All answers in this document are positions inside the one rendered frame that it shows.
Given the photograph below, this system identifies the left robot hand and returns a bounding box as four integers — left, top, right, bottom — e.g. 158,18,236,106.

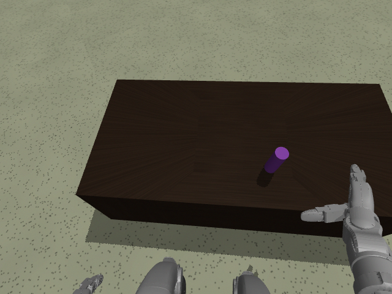
73,274,104,294

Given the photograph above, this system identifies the right robot hand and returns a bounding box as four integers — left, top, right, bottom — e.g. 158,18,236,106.
301,164,374,223

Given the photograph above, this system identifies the right robot arm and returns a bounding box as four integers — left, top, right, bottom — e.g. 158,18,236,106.
342,207,392,294

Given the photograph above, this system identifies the can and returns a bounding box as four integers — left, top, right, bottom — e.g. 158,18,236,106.
264,147,289,173

